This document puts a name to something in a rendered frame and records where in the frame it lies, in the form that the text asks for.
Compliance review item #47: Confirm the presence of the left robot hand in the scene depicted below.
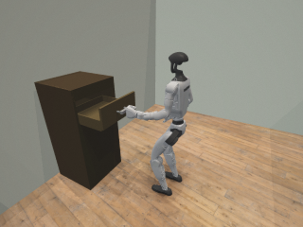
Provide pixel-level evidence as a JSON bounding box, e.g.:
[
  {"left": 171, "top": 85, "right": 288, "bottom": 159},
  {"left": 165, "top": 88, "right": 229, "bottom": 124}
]
[{"left": 126, "top": 105, "right": 136, "bottom": 119}]

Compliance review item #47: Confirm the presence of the robot left thigh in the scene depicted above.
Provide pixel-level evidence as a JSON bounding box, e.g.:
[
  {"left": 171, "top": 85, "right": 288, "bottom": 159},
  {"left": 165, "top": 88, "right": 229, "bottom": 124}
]
[{"left": 151, "top": 130, "right": 179, "bottom": 166}]

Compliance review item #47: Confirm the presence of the right robot hand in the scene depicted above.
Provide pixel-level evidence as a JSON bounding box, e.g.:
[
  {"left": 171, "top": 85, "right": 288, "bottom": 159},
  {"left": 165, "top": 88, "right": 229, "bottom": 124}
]
[{"left": 163, "top": 116, "right": 172, "bottom": 123}]

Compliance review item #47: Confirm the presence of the left robot upper arm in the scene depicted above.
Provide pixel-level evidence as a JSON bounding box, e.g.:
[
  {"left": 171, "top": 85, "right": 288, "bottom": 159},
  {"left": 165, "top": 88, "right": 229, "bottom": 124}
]
[{"left": 161, "top": 81, "right": 179, "bottom": 119}]

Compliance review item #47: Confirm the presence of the robot right shin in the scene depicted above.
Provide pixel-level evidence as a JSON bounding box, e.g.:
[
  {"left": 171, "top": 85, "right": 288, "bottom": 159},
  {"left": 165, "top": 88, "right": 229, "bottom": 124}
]
[{"left": 163, "top": 151, "right": 178, "bottom": 177}]

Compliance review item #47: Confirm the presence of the cabinet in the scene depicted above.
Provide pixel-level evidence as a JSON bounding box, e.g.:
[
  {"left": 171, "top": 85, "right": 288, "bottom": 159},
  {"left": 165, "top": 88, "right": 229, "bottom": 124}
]
[{"left": 34, "top": 71, "right": 121, "bottom": 190}]

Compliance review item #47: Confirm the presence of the robot left forearm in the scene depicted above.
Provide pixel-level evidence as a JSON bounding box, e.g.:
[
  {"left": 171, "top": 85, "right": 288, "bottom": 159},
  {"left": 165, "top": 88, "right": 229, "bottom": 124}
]
[{"left": 134, "top": 110, "right": 168, "bottom": 121}]

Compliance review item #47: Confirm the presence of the handle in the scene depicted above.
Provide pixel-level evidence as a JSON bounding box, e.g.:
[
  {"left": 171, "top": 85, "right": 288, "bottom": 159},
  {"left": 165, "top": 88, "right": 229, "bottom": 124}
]
[{"left": 116, "top": 107, "right": 127, "bottom": 114}]

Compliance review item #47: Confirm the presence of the right robot upper arm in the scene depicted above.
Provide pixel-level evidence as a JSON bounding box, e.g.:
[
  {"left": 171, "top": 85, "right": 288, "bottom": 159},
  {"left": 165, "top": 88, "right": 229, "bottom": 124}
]
[{"left": 186, "top": 77, "right": 193, "bottom": 105}]

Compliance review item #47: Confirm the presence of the drawer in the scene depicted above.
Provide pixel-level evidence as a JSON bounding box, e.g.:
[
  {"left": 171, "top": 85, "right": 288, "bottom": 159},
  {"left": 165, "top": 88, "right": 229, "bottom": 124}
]
[{"left": 76, "top": 91, "right": 135, "bottom": 131}]

